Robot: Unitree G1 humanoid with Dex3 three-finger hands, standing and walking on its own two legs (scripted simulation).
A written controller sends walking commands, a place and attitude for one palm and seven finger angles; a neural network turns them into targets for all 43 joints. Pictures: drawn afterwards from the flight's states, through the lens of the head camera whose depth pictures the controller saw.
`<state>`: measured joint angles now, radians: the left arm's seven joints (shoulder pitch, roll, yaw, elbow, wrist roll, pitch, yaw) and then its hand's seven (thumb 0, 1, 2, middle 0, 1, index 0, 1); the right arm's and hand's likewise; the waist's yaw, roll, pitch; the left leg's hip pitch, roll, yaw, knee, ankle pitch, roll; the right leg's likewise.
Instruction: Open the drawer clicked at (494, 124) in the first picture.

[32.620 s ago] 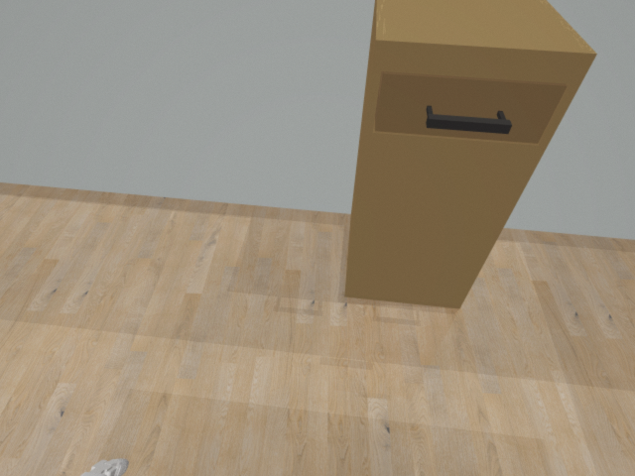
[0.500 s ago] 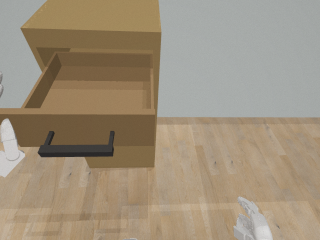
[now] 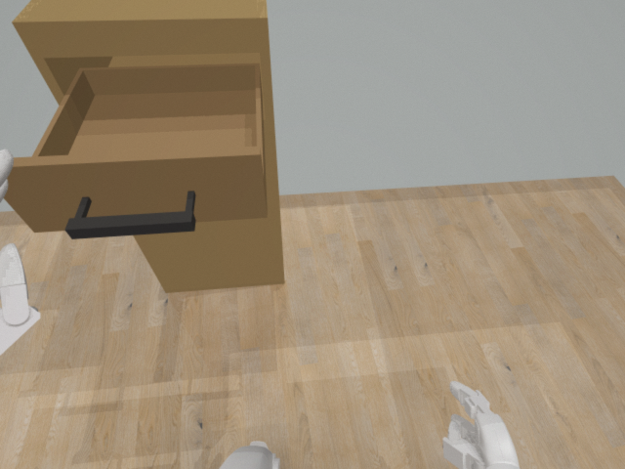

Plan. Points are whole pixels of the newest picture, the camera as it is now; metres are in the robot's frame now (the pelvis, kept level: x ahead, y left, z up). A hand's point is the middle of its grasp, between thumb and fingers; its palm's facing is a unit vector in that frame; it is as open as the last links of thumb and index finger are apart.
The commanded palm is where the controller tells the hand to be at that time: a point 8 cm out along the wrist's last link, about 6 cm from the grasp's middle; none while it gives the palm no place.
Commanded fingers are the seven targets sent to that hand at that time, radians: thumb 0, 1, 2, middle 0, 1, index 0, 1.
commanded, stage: stop stepping back and stand still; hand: left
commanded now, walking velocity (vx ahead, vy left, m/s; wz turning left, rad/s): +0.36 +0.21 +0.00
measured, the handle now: (135, 213) +0.45 +0.30 +0.03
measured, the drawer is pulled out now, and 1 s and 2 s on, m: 0.30 0.30 0.30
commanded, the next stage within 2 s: let the arm hang, fingers relaxed in 0.68 s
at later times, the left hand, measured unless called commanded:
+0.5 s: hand out of the picture +0.10 +0.25 +0.22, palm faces +0.54 -0.74 -0.41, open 7.4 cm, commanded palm +0.04 +0.28 +0.22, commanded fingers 0.00 0.90 0.90 -0.20 -0.30 -0.20 -0.30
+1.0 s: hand out of the picture +0.07 +0.20 -0.11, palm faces +0.06 -0.96 -0.29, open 7.4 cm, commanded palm none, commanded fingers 0.00 0.90 0.90 -0.20 -0.30 -0.20 -0.30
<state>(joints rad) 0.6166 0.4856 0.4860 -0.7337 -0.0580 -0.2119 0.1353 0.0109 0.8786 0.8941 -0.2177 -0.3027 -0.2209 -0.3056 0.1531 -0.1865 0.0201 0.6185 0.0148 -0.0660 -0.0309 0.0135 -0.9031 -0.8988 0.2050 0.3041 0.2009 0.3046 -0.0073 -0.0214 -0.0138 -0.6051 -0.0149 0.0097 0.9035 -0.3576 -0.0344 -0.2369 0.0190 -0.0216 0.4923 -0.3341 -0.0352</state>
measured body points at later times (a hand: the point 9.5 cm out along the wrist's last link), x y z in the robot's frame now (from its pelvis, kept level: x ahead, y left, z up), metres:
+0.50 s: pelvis -0.08 +0.00 +0.00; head -0.10 -0.01 +0.45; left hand +0.06 +0.29 +0.24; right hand +0.09 -0.21 -0.09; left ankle -0.06 +0.11 -0.73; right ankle -0.06 -0.09 -0.74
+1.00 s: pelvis -0.07 +0.00 -0.02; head -0.07 -0.02 +0.43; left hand +0.06 +0.25 -0.09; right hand +0.05 -0.24 -0.15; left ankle -0.07 +0.13 -0.73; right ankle -0.07 -0.09 -0.74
